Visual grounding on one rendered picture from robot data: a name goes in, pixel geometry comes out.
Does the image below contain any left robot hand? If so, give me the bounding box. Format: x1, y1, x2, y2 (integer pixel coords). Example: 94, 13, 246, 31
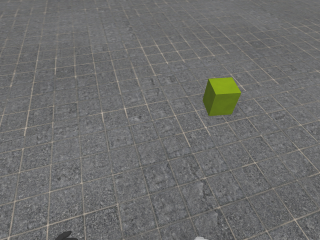
55, 230, 78, 240

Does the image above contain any carton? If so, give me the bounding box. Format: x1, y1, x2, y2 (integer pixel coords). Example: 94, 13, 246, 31
202, 77, 241, 116

